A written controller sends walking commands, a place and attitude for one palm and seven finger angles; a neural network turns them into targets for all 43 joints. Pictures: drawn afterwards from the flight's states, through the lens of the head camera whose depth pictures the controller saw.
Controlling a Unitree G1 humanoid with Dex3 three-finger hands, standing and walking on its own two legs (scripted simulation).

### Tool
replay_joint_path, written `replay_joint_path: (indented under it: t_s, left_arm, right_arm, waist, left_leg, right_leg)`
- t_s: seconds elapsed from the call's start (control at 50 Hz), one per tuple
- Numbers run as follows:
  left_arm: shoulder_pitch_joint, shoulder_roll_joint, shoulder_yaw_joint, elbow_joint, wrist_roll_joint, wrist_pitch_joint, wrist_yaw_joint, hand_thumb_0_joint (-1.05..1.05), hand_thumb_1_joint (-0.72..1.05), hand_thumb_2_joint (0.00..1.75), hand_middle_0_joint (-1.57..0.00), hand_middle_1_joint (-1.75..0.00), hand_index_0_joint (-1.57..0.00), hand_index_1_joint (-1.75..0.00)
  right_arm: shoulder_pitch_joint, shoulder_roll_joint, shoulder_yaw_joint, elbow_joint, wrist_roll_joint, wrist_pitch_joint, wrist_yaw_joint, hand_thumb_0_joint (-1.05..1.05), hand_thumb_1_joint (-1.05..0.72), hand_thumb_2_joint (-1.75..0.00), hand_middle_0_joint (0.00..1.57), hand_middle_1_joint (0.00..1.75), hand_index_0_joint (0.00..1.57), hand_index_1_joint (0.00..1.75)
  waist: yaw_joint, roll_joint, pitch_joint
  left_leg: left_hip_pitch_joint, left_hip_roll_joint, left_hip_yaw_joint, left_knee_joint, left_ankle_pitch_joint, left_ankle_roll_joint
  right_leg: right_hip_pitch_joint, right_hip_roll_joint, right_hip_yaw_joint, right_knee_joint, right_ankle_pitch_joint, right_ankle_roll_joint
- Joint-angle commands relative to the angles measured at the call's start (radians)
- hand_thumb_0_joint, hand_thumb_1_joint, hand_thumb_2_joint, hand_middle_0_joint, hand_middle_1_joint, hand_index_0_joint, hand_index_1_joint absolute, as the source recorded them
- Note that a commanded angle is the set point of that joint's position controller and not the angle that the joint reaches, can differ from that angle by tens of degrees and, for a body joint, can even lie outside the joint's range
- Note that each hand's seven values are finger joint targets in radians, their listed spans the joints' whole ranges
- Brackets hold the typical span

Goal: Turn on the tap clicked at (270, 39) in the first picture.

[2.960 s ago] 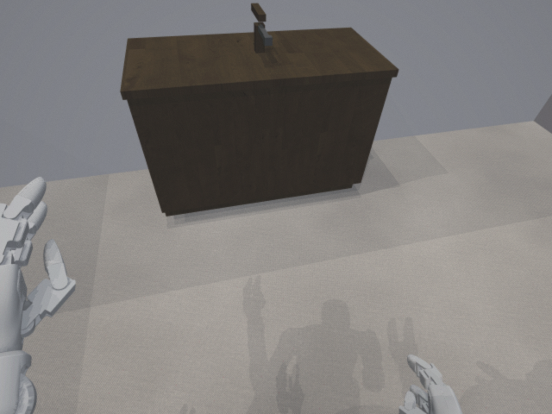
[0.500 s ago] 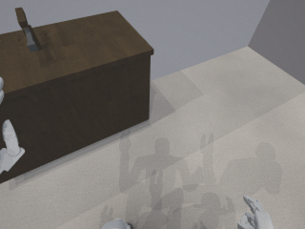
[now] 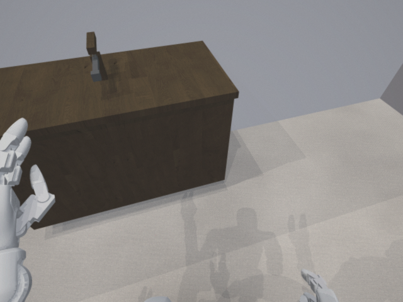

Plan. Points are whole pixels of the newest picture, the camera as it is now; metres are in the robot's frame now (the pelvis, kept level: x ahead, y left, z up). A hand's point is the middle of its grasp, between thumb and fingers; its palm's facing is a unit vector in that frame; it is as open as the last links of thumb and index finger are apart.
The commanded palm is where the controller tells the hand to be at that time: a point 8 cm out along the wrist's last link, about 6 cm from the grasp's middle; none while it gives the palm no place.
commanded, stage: take the last steps up to it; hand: left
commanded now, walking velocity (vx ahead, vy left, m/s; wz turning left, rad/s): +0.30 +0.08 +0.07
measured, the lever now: (96, 75) +0.78 +0.43 +0.02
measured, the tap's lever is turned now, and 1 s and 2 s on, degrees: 0 0 0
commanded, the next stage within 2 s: come to a stop and stand still in 1.88 s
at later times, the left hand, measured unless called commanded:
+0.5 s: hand (65, 178) +0.25 +0.23 +0.17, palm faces +0.48 -0.77 -0.42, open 7.4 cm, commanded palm +0.20 +0.28 +0.18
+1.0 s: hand (69, 130) +0.35 +0.27 +0.18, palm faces +0.44 -0.81 -0.38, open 7.4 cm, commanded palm +0.29 +0.31 +0.18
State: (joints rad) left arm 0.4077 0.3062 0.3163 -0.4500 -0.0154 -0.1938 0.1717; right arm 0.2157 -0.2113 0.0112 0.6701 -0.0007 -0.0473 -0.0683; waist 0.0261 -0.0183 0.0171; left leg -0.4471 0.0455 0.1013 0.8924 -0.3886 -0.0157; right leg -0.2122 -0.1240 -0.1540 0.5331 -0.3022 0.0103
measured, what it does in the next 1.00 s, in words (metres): walks ahead: left foot, then right foot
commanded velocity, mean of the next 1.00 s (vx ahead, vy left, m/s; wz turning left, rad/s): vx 0.30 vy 0.07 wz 0.02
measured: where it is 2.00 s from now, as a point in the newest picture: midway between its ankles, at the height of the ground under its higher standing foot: (205, 285)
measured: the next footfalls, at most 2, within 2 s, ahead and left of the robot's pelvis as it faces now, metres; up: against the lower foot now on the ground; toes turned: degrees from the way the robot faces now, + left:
left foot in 0.10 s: +0.07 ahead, +0.13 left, +0.00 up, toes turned +9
right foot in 0.40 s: +0.12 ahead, -0.10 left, +0.00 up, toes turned -7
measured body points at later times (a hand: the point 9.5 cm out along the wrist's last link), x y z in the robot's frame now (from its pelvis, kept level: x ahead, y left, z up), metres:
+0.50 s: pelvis +0.05 -0.01 -0.01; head +0.06 -0.04 +0.44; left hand +0.22 +0.27 +0.19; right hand +0.21 -0.22 -0.13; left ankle +0.02 +0.12 -0.68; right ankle +0.08 -0.10 -0.74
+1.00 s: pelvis +0.14 +0.02 +0.00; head +0.15 +0.03 +0.45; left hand +0.32 +0.31 +0.20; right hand +0.31 -0.19 -0.09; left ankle +0.15 +0.14 -0.74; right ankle +0.15 -0.10 -0.69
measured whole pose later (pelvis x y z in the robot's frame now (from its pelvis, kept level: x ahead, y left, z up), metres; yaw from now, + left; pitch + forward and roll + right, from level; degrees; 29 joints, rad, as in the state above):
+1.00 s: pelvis +0.14 +0.02 +0.00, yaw +2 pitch +0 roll +0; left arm 0.45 0.37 0.36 -0.51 -0.02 -0.23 0.16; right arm 0.21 -0.13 0.01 0.61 0.01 -0.12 -0.05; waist -0.02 -0.02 0.02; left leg -0.26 0.07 0.15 0.52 -0.25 0.01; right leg -0.45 -0.07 -0.10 0.93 -0.42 0.02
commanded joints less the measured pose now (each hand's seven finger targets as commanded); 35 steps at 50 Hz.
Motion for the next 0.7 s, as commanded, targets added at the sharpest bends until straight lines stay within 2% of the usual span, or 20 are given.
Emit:
replay_joint_path:
  t_s: [0.0, 0.04, 0.06, 0.08, 0.1, 0.12, 0.14, 0.16, 0.22, 0.34, 0.36, 0.38, 0.4, 0.42, 0.44, 0.46, 0.48, 0.52, 0.58, 0.68]
  left_arm:
    - [-0.047, 0.221, 0.140, -0.283, 0.003, -0.081, 0.026, 0.00, 0.90, 0.90, -0.20, -0.30, -0.20, -0.30]
    - [-0.036, 0.222, 0.145, -0.318, -0.005, -0.082, 0.034, 0.00, 0.90, 0.90, -0.20, -0.30, -0.20, -0.30]
    - [-0.043, 0.223, 0.149, -0.327, -0.010, -0.088, 0.036, 0.00, 0.90, 0.90, -0.20, -0.30, -0.20, -0.30]
    - [-0.058, 0.214, 0.143, -0.348, -0.013, -0.096, 0.036, 0.00, 0.90, 0.90, -0.20, -0.30, -0.20, -0.30]
    - [-0.040, 0.215, 0.147, -0.317, -0.011, -0.106, 0.033, 0.00, 0.90, 0.90, -0.20, -0.30, -0.20, -0.30]
    - [-0.024, 0.255, 0.164, -0.276, -0.005, -0.114, 0.021, 0.00, 0.90, 0.90, -0.20, -0.30, -0.20, -0.30]
    - [-0.040, 0.239, 0.158, -0.283, -0.001, -0.115, 0.016, 0.00, 0.90, 0.90, -0.20, -0.30, -0.20, -0.30]
    - [-0.034, 0.228, 0.149, -0.294, -0.001, -0.114, 0.010, 0.00, 0.90, 0.90, -0.20, -0.30, -0.20, -0.30]
    - [0.005, 0.203, 0.136, -0.321, -0.007, -0.114, 0.001, 0.00, 0.90, 0.90, -0.20, -0.30, -0.20, -0.30]
    - [-0.010, 0.197, 0.132, -0.197, -0.004, -0.082, 0.002, 0.00, 0.90, 0.90, -0.20, -0.30, -0.20, -0.30]
    - [-0.026, 0.214, 0.141, -0.171, 0.004, -0.078, 0.003, 0.00, 0.90, 0.90, -0.20, -0.30, -0.20, -0.30]
    - [-0.045, 0.248, 0.158, -0.158, 0.013, -0.074, 0.006, 0.00, 0.90, 0.90, -0.20, -0.30, -0.20, -0.30]
    - [-0.075, 0.274, 0.180, -0.147, 0.001, -0.067, 0.010, 0.00, 0.90, 0.90, -0.20, -0.30, -0.20, -0.30]
    - [-0.140, 0.257, 0.157, -0.175, -0.007, -0.076, 0.002, 0.00, 0.90, 0.90, -0.20, -0.30, -0.20, -0.30]
    - [-0.129, 0.272, 0.170, -0.170, -0.009, -0.087, -0.002, 0.00, 0.90, 0.90, -0.20, -0.30, -0.20, -0.30]
    - [-0.103, 0.257, 0.163, -0.175, -0.007, -0.098, -0.008, 0.00, 0.90, 0.90, -0.20, -0.30, -0.20, -0.30]
    - [-0.074, 0.248, 0.163, -0.164, -0.001, -0.104, -0.011, 0.00, 0.90, 0.90, -0.20, -0.30, -0.20, -0.30]
    - [-0.094, 0.238, 0.145, -0.202, 0.000, -0.115, -0.013, 0.00, 0.90, 0.90, -0.20, -0.30, -0.20, -0.30]
    - [-0.018, 0.232, 0.157, -0.218, -0.004, -0.114, -0.003, 0.00, 0.90, 0.90, -0.20, -0.30, -0.20, -0.30]
    - [-0.017, 0.224, 0.157, -0.267, -0.011, -0.096, 0.023, 0.00, 0.90, 0.90, -0.20, -0.30, -0.20, -0.30]
  right_arm:
    - [-0.111, -0.060, -0.044, -0.210, -0.008, -0.065, -0.006, 0.00, -0.90, -0.90, 0.20, 0.30, 0.20, 0.30]
    - [-0.083, -0.066, -0.058, -0.224, -0.001, -0.068, -0.010, 0.00, -0.90, -0.90, 0.20, 0.30, 0.20, 0.30]
    - [-0.062, -0.085, -0.068, -0.227, 0.005, -0.070, -0.014, 0.00, -0.90, -0.90, 0.20, 0.30, 0.20, 0.30]
    - [-0.057, -0.120, -0.081, -0.234, 0.010, -0.071, -0.014, 0.00, -0.90, -0.90, 0.20, 0.30, 0.20, 0.30]
    - [-0.056, -0.117, -0.082, -0.243, 0.015, -0.075, -0.006, 0.00, -0.90, -0.90, 0.20, 0.30, 0.20, 0.30]
    - [-0.064, -0.108, -0.076, -0.217, 0.003, -0.087, -0.009, 0.00, -0.90, -0.90, 0.20, 0.30, 0.20, 0.30]
    - [-0.068, -0.099, -0.075, -0.208, 0.006, -0.093, -0.003, 0.00, -0.90, -0.90, 0.20, 0.30, 0.20, 0.30]
    - [-0.073, -0.107, -0.081, -0.196, 0.016, -0.099, 0.002, 0.00, -0.90, -0.90, 0.20, 0.30, 0.20, 0.30]
    - [-0.069, -0.109, -0.077, -0.188, 0.016, -0.117, 0.007, 0.00, -0.90, -0.90, 0.20, 0.30, 0.20, 0.30]
    - [-0.081, -0.102, -0.058, -0.180, 0.010, -0.109, -0.013, 0.00, -0.90, -0.90, 0.20, 0.30, 0.20, 0.30]
    - [-0.078, -0.097, -0.056, -0.175, 0.007, -0.103, -0.016, 0.00, -0.90, -0.90, 0.20, 0.30, 0.20, 0.30]
    - [-0.072, -0.079, -0.056, -0.178, 0.006, -0.093, -0.014, 0.00, -0.90, -0.90, 0.20, 0.30, 0.20, 0.30]
    - [-0.104, -0.081, -0.054, -0.191, 0.005, -0.099, -0.010, 0.00, -0.90, -0.90, 0.20, 0.30, 0.20, 0.30]
    - [-0.113, -0.114, -0.072, -0.181, -0.001, -0.105, 0.003, 0.00, -0.90, -0.90, 0.20, 0.30, 0.20, 0.30]
    - [-0.115, -0.099, -0.061, -0.166, 0.001, -0.106, 0.004, 0.00, -0.90, -0.90, 0.20, 0.30, 0.20, 0.30]
    - [-0.108, -0.091, -0.052, -0.148, 0.000, -0.097, 0.005, 0.00, -0.90, -0.90, 0.20, 0.30, 0.20, 0.30]
    - [-0.105, -0.082, -0.043, -0.139, -0.002, -0.084, 0.006, 0.00, -0.90, -0.90, 0.20, 0.30, 0.20, 0.30]
    - [-0.119, -0.083, -0.047, -0.152, 0.003, -0.078, 0.002, 0.00, -0.90, -0.90, 0.20, 0.30, 0.20, 0.30]
    - [-0.094, -0.081, -0.052, -0.179, -0.004, -0.077, 0.004, 0.00, -0.90, -0.90, 0.20, 0.30, 0.20, 0.30]
    - [-0.079, -0.075, -0.060, -0.220, -0.005, -0.088, -0.001, 0.00, -0.90, -0.90, 0.20, 0.30, 0.20, 0.30]
  waist:
    - [0.006, -0.140, -0.112]
    - [-0.016, -0.084, -0.144]
    - [-0.032, 0.018, -0.159]
    - [-0.044, 0.232, -0.170]
    - [-0.032, 0.326, -0.157]
    - [-0.035, 0.363, -0.151]
    - [-0.044, 0.295, -0.110]
    - [-0.039, 0.241, -0.092]
    - [-0.027, 0.247, -0.091]
    - [-0.023, 0.187, -0.085]
    - [-0.022, 0.097, -0.087]
    - [-0.019, -0.140, -0.087]
    - [0.000, -0.329, -0.069]
    - [-0.012, -0.277, -0.064]
    - [-0.018, -0.211, -0.014]
    - [-0.022, -0.122, -0.002]
    - [-0.024, -0.086, -0.020]
    - [-0.031, -0.094, -0.049]
    - [-0.016, -0.096, -0.085]
    - [-0.006, -0.135, -0.105]
  left_leg:
    - [0.063, -0.022, 0.071, -0.287, 0.038, 0.013]
    - [0.221, -0.034, 0.092, -0.438, 0.134, 0.017]
    - [0.329, 0.006, 0.037, -0.483, 0.170, 0.040]
    - [0.426, 0.169, -0.194, -0.525, 0.290, 0.118]
    - [0.511, 0.308, -0.409, -0.548, 0.499, 0.208]
    - [0.472, 0.368, -0.519, -0.579, 0.389, 0.266]
    - [0.426, 0.363, -0.510, -0.580, 0.346, 0.288]
    - [0.409, 0.329, -0.417, -0.564, 0.334, 0.273]
    - [0.266, 0.230, -0.206, -0.579, 0.288, 0.206]
    - [0.097, 0.183, -0.108, -0.470, -0.006, 0.127]
    - [0.023, 0.147, -0.079, -0.354, -0.066, 0.104]
    - [-0.133, 0.049, -0.004, -0.093, -0.138, 0.064]
    - [-0.273, -0.033, -0.009, 0.174, -0.197, 0.025]
    - [-0.277, -0.005, -0.116, 0.294, -0.120, 0.012]
    - [-0.294, 0.021, -0.140, 0.355, -0.060, 0.006]
    - [-0.274, 0.041, -0.136, 0.365, 0.001, -0.005]
    - [-0.247, 0.049, -0.115, 0.346, 0.044, -0.010]
    - [-0.190, 0.057, -0.087, 0.231, 0.077, -0.009]
    - [-0.079, 0.047, -0.006, -0.044, 0.114, 0.003]
    - [0.093, -0.002, 0.072, -0.303, 0.131, 0.016]
  right_leg:
    - [0.129, -0.189, 0.169, -0.150, 0.281, -0.130]
    - [0.092, -0.141, 0.145, -0.059, 0.179, -0.093]
    - [0.016, -0.100, 0.115, 0.067, 0.158, -0.062]
    - [-0.143, 0.010, 0.035, 0.278, 0.035, -0.005]
    - [-0.337, 0.081, 0.028, 0.446, -0.294, 0.014]
    - [-0.408, 0.063, 0.099, 0.584, -0.346, 0.007]
    - [-0.448, 0.033, 0.136, 0.609, -0.293, 0.006]
    - [-0.463, 0.020, 0.135, 0.587, -0.236, 0.012]
    - [-0.295, 0.037, 0.060, 0.414, -0.118, 0.019]
    - [0.043, 0.098, -0.030, -0.002, -0.034, 0.022]
    - [0.118, 0.054, 0.051, -0.082, -0.055, -0.004]
    - [0.188, -0.117, 0.359, -0.201, -0.160, -0.090]
    - [0.197, -0.313, 0.691, -0.314, -0.180, -0.193]
    - [0.151, -0.327, 0.732, -0.351, -0.253, -0.205]
    - [0.114, -0.326, 0.695, -0.341, -0.209, -0.225]
    - [0.083, -0.281, 0.543, -0.314, -0.086, -0.205]
    - [0.073, -0.239, 0.398, -0.285, 0.035, -0.177]
    - [0.068, -0.208, 0.270, -0.270, 0.159, -0.154]
    - [0.075, -0.184, 0.201, -0.249, 0.195, -0.158]
    - [0.089, -0.165, 0.206, -0.206, 0.086, -0.152]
